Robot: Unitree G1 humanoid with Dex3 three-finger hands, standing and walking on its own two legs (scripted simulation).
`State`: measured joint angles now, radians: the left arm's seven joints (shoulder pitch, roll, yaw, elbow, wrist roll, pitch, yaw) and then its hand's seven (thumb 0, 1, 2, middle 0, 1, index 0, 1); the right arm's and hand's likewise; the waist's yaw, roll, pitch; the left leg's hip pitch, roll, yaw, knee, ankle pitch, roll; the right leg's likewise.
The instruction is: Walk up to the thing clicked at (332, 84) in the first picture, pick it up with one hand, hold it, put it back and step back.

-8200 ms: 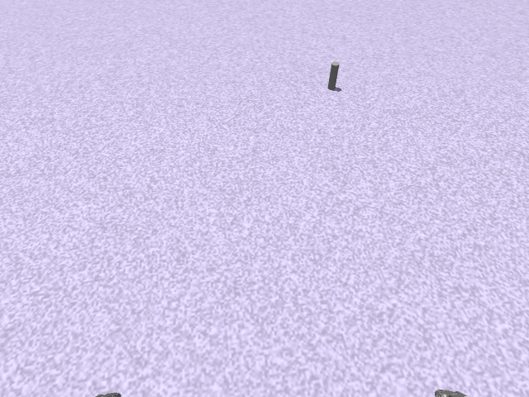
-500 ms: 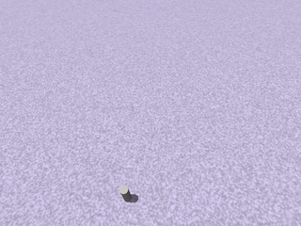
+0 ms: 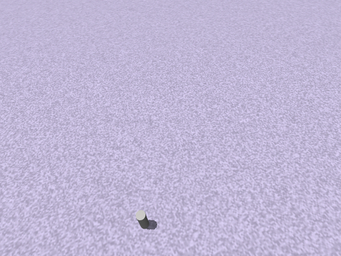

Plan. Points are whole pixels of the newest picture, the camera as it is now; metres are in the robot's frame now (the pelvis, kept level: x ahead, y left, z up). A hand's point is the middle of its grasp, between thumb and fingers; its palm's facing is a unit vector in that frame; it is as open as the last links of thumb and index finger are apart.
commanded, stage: stand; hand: left
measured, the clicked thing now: (142, 219) +0.37 +0.19 -0.69
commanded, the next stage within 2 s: go down in 0.56 s
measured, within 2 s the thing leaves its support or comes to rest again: neither
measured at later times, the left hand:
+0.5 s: hand out of the picture +0.08 +0.25 -0.15, palm faces -0.02 -0.94 -0.35, open 7.4 cm
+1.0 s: hand (83, 251) +0.15 +0.26 -0.16, palm faces +0.04 -0.94 -0.34, open 13.4 cm
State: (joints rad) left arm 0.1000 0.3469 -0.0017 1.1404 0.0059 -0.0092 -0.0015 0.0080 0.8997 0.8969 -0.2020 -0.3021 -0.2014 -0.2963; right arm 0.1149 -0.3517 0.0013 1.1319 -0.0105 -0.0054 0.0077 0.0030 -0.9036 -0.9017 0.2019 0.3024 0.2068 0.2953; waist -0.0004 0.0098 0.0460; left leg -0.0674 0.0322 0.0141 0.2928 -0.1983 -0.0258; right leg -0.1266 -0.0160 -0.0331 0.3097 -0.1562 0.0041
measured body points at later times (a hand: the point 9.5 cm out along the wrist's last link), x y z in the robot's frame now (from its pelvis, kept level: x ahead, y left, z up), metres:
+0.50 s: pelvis +0.00 +0.00 +0.00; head +0.01 +0.00 +0.45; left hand +0.08 +0.30 -0.13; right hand +0.08 -0.30 -0.14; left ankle -0.02 +0.13 -0.75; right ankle +0.01 -0.12 -0.75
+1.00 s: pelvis -0.01 +0.00 -0.02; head +0.05 +0.01 +0.42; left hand +0.15 +0.31 -0.14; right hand +0.09 -0.26 -0.14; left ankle -0.02 +0.13 -0.75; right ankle +0.01 -0.12 -0.75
